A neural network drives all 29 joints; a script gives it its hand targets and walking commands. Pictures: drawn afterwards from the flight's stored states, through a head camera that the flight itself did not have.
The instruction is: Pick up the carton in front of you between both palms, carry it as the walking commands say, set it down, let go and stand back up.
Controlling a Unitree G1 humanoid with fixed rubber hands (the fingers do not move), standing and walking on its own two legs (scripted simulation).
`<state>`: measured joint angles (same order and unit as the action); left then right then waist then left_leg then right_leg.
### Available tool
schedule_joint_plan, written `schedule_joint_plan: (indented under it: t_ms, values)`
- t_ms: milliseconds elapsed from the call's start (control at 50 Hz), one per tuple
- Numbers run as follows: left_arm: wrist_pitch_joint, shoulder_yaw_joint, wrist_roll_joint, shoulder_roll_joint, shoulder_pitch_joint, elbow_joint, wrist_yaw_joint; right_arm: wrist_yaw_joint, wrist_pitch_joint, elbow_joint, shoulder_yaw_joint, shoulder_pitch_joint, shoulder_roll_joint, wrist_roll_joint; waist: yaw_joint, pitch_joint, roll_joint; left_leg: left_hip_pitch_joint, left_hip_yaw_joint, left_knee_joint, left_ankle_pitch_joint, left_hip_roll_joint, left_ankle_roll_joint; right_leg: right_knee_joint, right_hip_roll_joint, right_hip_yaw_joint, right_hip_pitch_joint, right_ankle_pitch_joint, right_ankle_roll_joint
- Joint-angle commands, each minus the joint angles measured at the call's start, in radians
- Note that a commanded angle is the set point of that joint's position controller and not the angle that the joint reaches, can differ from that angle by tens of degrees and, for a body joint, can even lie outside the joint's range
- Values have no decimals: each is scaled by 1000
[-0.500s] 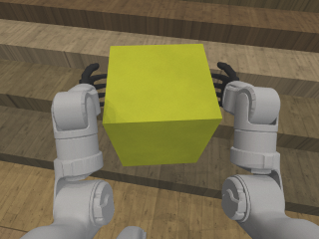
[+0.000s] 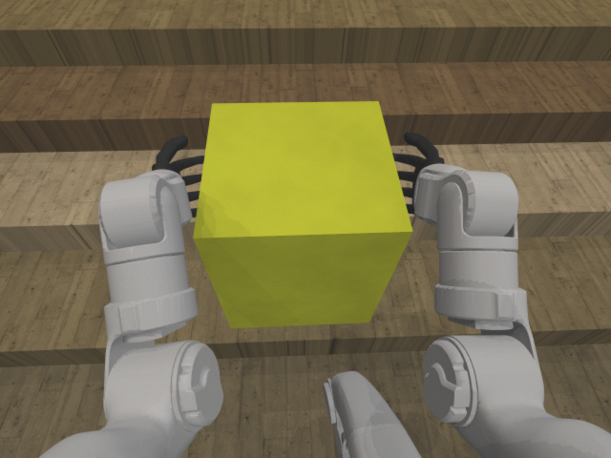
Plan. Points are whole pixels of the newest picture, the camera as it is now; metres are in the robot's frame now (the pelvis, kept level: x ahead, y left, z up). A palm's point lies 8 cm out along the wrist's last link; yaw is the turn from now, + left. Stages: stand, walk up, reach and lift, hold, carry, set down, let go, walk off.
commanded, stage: carry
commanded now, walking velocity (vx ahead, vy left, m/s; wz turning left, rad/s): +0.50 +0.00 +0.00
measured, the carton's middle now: (298, 224) +0.41 -0.05 +0.06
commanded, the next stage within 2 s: none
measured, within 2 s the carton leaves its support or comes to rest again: neither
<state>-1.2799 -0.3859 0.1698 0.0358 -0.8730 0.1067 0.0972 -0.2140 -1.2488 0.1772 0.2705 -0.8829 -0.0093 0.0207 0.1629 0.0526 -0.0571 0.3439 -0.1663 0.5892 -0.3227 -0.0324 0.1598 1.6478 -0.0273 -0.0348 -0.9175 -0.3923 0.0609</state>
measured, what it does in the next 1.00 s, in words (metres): climbs: right foot 0.13 m higher, then left foot 0.13 m higher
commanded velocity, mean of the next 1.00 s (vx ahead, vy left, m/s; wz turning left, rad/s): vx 0.50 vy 0.00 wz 0.00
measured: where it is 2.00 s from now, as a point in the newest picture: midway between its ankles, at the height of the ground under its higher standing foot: (218, 151)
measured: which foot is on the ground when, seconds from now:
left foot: down 0.00-0.34, up 0.36-0.50, down 0.52-0.86, up 0.88-1.00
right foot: up 0.00-0.20, down 0.22-0.60, up 0.62-0.80, down 0.82-1.00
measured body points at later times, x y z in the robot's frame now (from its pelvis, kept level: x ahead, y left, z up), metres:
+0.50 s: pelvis +0.36 +0.02 +0.12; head +0.41 +0.04 +0.57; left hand +0.72 +0.26 +0.26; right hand +0.79 -0.02 +0.24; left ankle +0.44 +0.17 -0.45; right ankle +0.28 -0.08 -0.60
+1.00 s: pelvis +0.68 +0.10 +0.30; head +0.83 +0.07 +0.72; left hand +1.17 +0.16 +0.45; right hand +1.12 -0.13 +0.47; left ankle +0.61 +0.24 -0.27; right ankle +0.66 +0.06 -0.43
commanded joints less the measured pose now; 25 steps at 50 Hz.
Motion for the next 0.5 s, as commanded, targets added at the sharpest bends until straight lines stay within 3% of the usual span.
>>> schedule_joint_plan:
  t_ms: [0, 20, 40, 60, 80, 100, 120, 140, 160, 180, 200, 220, 240, 260, 280, 300, 320, 340, 360, 380, 400, 420, 440, 460, 480]
  values:
    - [2, 597, -282, 876, -610, 114, -143, 350, -20, -40, -601, -824, -1142, 427, -63, -544, -47, -730, 426, -140, 644, 278, 41, 184, 53, -59, -407, -78, 45]
    - [-11, 604, -297, 861, -617, 123, -143, 353, -32, -31, -583, -807, -1111, 419, -70, -505, -86, -715, 413, -169, 587, 270, 57, 200, 59, -76, -428, -92, 48]
    - [-24, 619, -332, 868, -662, 97, -140, 355, -39, -58, -568, -831, -1081, 422, -80, -479, -78, -686, 396, -209, 580, 266, 73, 175, 73, -81, -424, -110, 55]
    - [-43, 618, -347, 869, -680, 109, -136, 356, -55, -50, -535, -823, -1045, 407, -80, -425, -52, -611, 330, -278, 596, 230, 85, 54, 63, -136, -363, -131, 56]
    - [-59, 624, -367, 863, -692, 115, -130, 357, -72, -30, -501, -797, -1005, 395, -91, -378, -64, -565, 265, -318, 670, 195, 75, -50, 50, -168, -307, -119, 64]
    - [-78, 621, -389, 873, -695, 135, -126, 357, -85, 3, -470, -772, -975, 387, -103, -354, -79, -486, 188, -334, 873, 169, 50, -185, 30, -211, -184, -119, 74]
    - [-88, 609, -407, 869, -690, 155, -121, 355, -95, 26, -432, -769, -926, 377, -147, -361, -101, -327, 61, -274, 1321, 121, 11, -364, -24, -262, 68, -82, 93]
    - [-100, 606, -417, 875, -659, 221, -123, 349, -101, 93, -375, -689, -870, 335, -189, -422, -192, -268, 30, -210, 1748, 138, -14, -454, -91, -313, 276, 45, 91]
    - [-99, 619, -449, 909, -669, 226, -134, 341, -100, 101, -337, -665, -850, 312, -253, -476, -277, -271, 7, -96, 2001, 172, -47, -488, -121, -347, 404, 119, 72]
    - [-92, 632, -485, 956, -733, 217, -144, 335, -95, 93, -311, -699, -844, 298, -318, -526, -253, -269, -1, 121, 2095, 178, -94, -597, -136, -299, 520, 174, 76]
    - [-94, 579, -472, 958, -647, 341, -155, 330, -103, 216, -246, -663, -820, 248, -453, -582, -153, -29, -5, 571, 1984, 72, -214, -791, -108, -114, 833, 310, 191]
    - [-63, 605, -522, 1034, -765, 283, -177, 321, -74, 139, -239, -738, -822, 223, -458, -588, 178, 222, 84, 1182, 607, -130, -262, -1133, 157, 466, 959, 676, 371]
    - [-39, 624, -562, 1107, -787, 300, -194, 320, -64, 84, -273, -832, -885, 239, -465, -519, 333, 555, 247, 1556, -118, -250, -270, -1193, 249, 720, 1112, 1152, 482]
    - [-28, 650, -618, 1182, -813, 320, -213, 314, -63, 77, -269, -838, -863, 206, -467, -419, 153, 802, 357, 1655, -287, -174, -182, -1145, 226, 694, 1170, 1217, 443]
    - [-9, 702, -706, 1285, -953, 186, -236, 304, -38, 49, -258, -838, -896, 197, -430, -443, -12, 899, 420, 1676, -324, -157, -115, -1162, 236, 689, 1120, 817, 385]
    - [12, 728, -784, 1276, -1095, 101, -240, 296, -25, 58, -173, -852, -853, 162, -357, -454, -109, 882, 521, 1620, -389, -92, -83, -1105, 279, 753, 1022, 556, 346]
    - [42, 751, -832, 1261, -1222, -27, -236, 279, -8, 45, -101, -856, -809, 126, -259, -440, -181, 844, 459, 1513, -416, -3, -72, -1102, 341, 749, 969, 351, 289]
    - [55, 663, -777, 1216, -1044, 56, -237, 266, 6, 46, -57, -796, -742, 78, -230, -421, -178, 679, 491, 1300, -382, 68, -60, -1146, 320, 660, 823, 170, 194]
    - [64, 595, -724, 1165, -981, 14, -231, 249, 11, 38, -40, -781, -685, 29, -222, -363, -174, 619, 390, 1096, -298, 73, -54, -1232, 259, 549, 770, 179, 156]
    - [70, 604, -767, 1157, -1070, -54, -234, 248, 5, 108, -52, -770, -702, 40, -199, -378, -136, 535, 264, 863, -177, 73, -58, -1245, 191, 339, 778, 376, 125]
    - [64, 566, -747, 1099, -1070, -43, -229, 248, 6, 124, -79, -746, -694, 31, -194, -380, -24, 406, 166, 749, -70, 61, -49, -1279, 164, 180, 702, 488, 110]
    - [47, 565, -776, 1164, -1111, -15, -237, 245, 2, 36, -154, -861, -761, 74, -198, -464, 83, 242, 124, 637, 104, 59, -23, -1296, 157, 60, 623, 565, 111]
    - [22, 540, -755, 1208, -1092, 35, -243, 239, -11, -34, -244, -935, -827, 114, -192, -527, 149, 86, 63, 543, 239, 37, -19, -1293, 181, 9, 578, 782, 104]
    - [-1, 476, -710, 1218, -1027, 89, -247, 234, -33, -75, -316, -964, -877, 154, -155, -599, 258, -22, 53, 476, 301, 20, -21, -1184, 199, -9, 647, 1083, 92]
    - [-18, 431, -659, 1198, -932, 85, -241, 232, -59, -126, -379, -962, -917, 186, -156, -666, 296, -88, 25, 343, 142, -17, -39, -1060, 165, 3, 744, 1279, 83]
